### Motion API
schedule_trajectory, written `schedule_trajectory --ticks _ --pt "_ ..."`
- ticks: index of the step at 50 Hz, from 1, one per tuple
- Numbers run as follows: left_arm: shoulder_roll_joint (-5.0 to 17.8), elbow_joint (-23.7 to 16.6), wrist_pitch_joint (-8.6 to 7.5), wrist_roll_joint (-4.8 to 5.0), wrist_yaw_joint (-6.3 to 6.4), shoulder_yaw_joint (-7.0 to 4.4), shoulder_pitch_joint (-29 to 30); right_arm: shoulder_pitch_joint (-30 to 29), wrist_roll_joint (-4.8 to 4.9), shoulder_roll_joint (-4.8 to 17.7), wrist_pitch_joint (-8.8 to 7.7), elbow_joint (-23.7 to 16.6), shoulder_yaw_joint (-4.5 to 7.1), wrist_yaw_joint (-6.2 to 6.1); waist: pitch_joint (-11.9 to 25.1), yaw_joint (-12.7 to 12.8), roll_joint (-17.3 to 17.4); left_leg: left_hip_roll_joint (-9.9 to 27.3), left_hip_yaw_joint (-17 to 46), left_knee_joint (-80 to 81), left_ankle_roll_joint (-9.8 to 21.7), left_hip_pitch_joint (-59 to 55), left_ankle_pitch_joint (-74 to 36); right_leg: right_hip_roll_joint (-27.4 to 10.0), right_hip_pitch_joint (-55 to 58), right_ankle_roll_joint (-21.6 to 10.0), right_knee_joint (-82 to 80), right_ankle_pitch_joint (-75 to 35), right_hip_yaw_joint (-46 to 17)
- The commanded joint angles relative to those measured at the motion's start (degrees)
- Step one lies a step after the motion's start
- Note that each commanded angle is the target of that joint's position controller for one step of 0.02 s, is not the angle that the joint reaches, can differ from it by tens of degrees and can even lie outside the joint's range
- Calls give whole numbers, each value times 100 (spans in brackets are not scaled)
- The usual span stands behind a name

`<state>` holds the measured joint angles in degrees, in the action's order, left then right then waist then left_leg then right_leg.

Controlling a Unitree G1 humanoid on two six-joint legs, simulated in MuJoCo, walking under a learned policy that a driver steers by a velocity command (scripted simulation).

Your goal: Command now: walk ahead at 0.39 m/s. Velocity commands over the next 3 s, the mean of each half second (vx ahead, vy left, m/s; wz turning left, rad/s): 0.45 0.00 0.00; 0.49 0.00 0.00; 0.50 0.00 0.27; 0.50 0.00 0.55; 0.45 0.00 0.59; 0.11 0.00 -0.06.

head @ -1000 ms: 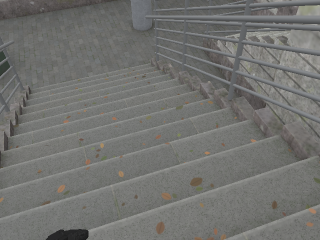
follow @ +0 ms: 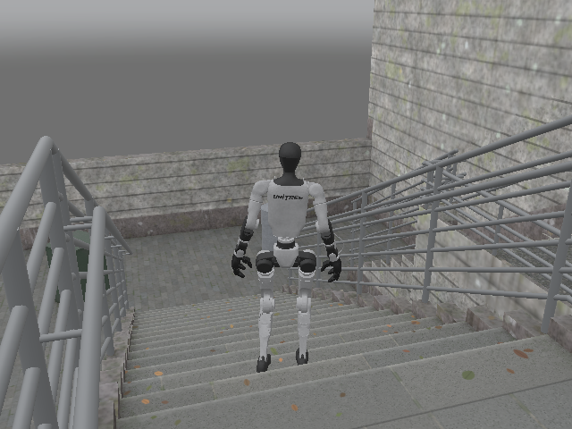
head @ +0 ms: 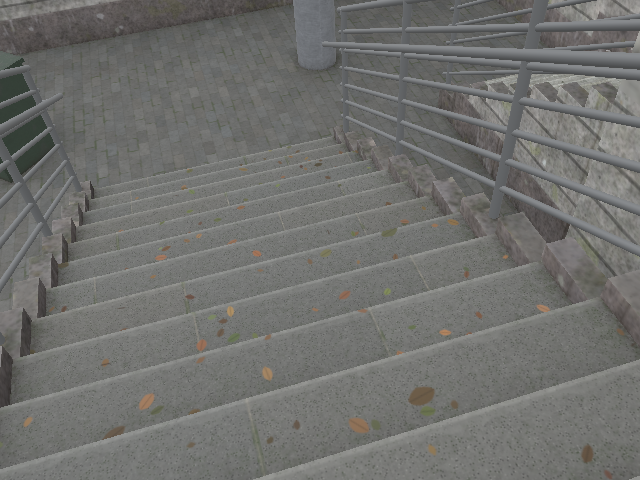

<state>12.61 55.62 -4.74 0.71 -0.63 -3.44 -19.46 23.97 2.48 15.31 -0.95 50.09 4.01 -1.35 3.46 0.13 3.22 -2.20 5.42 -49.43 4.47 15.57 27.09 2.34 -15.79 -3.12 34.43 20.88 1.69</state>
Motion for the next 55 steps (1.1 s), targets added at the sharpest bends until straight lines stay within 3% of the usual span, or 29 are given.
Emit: schedule_trajectory --ticks 1,2,4,6,9,12,16,18,19,20,21,22,23,25,27,29,31,34,36,39,43,46,47,48,49,50,51,52,55 --pt "685 166 -111 26 -88 -104 -1233 -840 63 265 -400 -901 -22 36 -927 317 -854 188 433 -2380 320 3924 -262 -2172 1770 -1415 -1834 11 -3401" --pt "470 53 -78 -22 -113 5 -1053 -703 -9 327 -375 -751 3 86 -777 161 -175 483 400 -1938 323 3759 -914 -1894 1600 -1165 -1677 -193 -2729" --pt "276 -11 -4 -193 -70 149 -801 -479 -203 319 -325 -624 40 219 -531 -25 -598 702 177 -1770 249 3189 -1889 -1576 1028 -840 -1255 -1896 -1963" --pt "263 72 -85 -110 67 247 -962 -910 -167 266 -347 -772 56 299 -566 -64 -889 655 49 -849 196 2837 -3295 -1067 563 -535 -1197 -1686 -1399" --pt "296 145 -34 59 454 327 -1108 -1914 -446 -102 -421 -1226 -75 434 -836 212 -778 160 -618 1381 51 1461 -5478 -443 -888 -493 -716 -1038 -668" --pt "525 176 -5 84 517 264 -1214 -1980 -325 -266 -333 -1372 -157 559 -728 314 -729 -129 -815 1695 -106 310 -5966 -381 -1683 -496 64 -725 -595" --pt "249 49 181 41 434 275 -1148 -1269 -259 -156 -238 -1227 -124 428 -494 15 -522 -101 -844 1899 -229 -22 -4790 -361 -904 -519 1998 -1545 -983" --pt "199 192 300 115 428 294 -908 98 -196 24 -361 -713 -3 405 -438 -663 -323 464 -759 3988 61 -662 -5318 -283 -123 -394 4416 -2601 -806" --pt "237 286 244 10 271 194 -1088 1491 -261 124 -352 -203 36 368 197 -1077 379 1172 100 3616 618 -2702 -6476 398 -1690 -156 7368 -96 -464" --pt "-271 169 101 6 148 333 -2009 1529 -333 228 -390 -136 -100 457 931 -386 1377 1830 841 740 887 -4626 -8780 410 -3865 -262 8403 2633 -1225" --pt "290 -45 -83 177 37 271 -2038 1484 -191 468 -294 -221 33 442 1609 -458 1491 2273 1504 875 1495 -5062 -7343 101 -4552 -224 8082 2258 -1782" --pt "505 -105 -117 164 9 174 -1578 1198 -180 335 -197 -257 29 427 1011 -380 580 2284 1458 1421 1677 -4128 -6189 3 -4869 -205 7865 1843 -1631" --pt "447 -528 -91 209 92 222 -1134 835 -152 957 -229 -79 202 376 766 -101 280 2869 2864 2369 2277 -3531 -2926 -205 -5420 -17 7767 1377 -1029" --pt "635 -609 170 239 297 87 17 -280 -325 5 -417 -321 -139 331 -684 280 -1211 2572 2897 2917 1680 -991 -2079 -652 -5125 32 6136 -240 -1514" --pt "294 -642 224 -30 307 95 -97 -707 -230 17 -494 -396 -243 231 -1132 607 -768 1383 1338 3003 1061 1081 -3023 -894 -3472 331 3821 -1488 -1046" --pt "-55 -769 174 -287 226 148 102 -270 -309 183 -417 -38 -183 41 -704 469 163 900 724 2867 863 1546 -4462 -850 -2172 383 2969 -2540 -653" --pt "18 -665 196 -104 110 102 -181 73 -286 330 -407 161 -128 -7 -377 500 -75 1023 796 2487 816 812 -4364 -840 -2426 175 3095 -3267 -730" --pt "311 -1231 43 -151 48 45 1529 1075 -120 114 -467 456 -196 -107 -826 -299 -133 1114 1303 2025 721 -1084 -2603 -897 -4451 -82 1436 -3957 -980" --pt "234 -1413 -39 -271 -116 86 1948 929 -153 3 -416 393 -253 -214 -938 -378 -164 741 758 1705 641 -179 -1491 -739 -3236 -26 91 -5302 -745" --pt "49 -1516 42 -170 -261 140 1914 751 -103 193 -268 390 -201 -108 -967 -534 0 645 572 1295 631 726 -1141 -456 -1689 76 -296 -5283 -459" --pt "213 -1755 10 19 -305 164 2112 938 -59 184 -95 423 -162 -214 -1104 -744 18 737 814 12 521 -943 -1723 -739 -2054 103 -1739 -4624 -739" --pt "743 -865 2 -30 -236 -203 -405 815 -174 254 -79 727 -104 -27 41 442 -160 337 715 -2778 329 200 -2637 -736 1433 -214 -1288 -4191 -375" --pt "983 -463 21 -108 -258 -157 -1665 916 -67 -84 -215 738 -172 71 685 799 -1117 -366 408 -5404 12 1577 628 -1447 3204 -614 -296 -6244 -879" --pt "1084 -436 78 -132 -289 -135 -1714 1926 73 -250 -344 765 -252 134 1505 411 -2193 -417 838 -6879 -291 3180 2612 -2146 4775 -1220 1239 -6794 -1630" --pt "1395 -358 190 102 -282 -287 -1759 1596 189 81 -425 325 -251 140 1995 569 -2464 -288 813 -6944 -444 3946 2105 -2697 4685 -1773 224 -3902 -3033" --pt "1066 -427 227 124 -241 -200 -1338 827 200 301 -379 38 -191 49 1608 537 -1577 159 487 -5867 -391 4260 1152 -2639 3903 -1707 -797 -1041 -3347" --pt "830 -580 248 -10 -173 -110 -624 88 161 380 -249 -111 -153 -109 609 393 -426 352 -25 -5723 -300 4014 298 -2523 2279 -1591 -1691 400 -3615" --pt "697 -775 119 -174 -194 20 81 -51 95 377 -131 -195 -125 -186 -19 33 -70 509 189 -4662 -245 3477 -720 -2489 813 -1584 -1840 460 -3615" --pt "315 -476 -147 -175 -106 134 164 199 -217 -8 -55 -95 -32 -190 -559 -405 -755 868 403 -2464 -331 2522 -1826 -1491 -866 -1047 -1570 -1661 -1960"
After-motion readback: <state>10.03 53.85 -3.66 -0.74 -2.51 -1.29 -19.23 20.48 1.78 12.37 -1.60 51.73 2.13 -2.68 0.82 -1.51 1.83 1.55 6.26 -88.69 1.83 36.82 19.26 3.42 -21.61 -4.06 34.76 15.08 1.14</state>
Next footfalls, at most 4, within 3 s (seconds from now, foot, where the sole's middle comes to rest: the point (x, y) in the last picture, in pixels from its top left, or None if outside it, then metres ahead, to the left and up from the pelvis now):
0.38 left None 0.27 0.05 -0.93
0.92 right None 0.65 -0.19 -1.09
1.56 left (329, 415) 0.94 0.07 -1.25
2.10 right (362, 344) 1.30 -0.05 -1.42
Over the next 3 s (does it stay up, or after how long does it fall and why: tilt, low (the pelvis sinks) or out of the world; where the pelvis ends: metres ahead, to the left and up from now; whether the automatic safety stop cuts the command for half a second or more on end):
stays up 1.39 0.15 -0.72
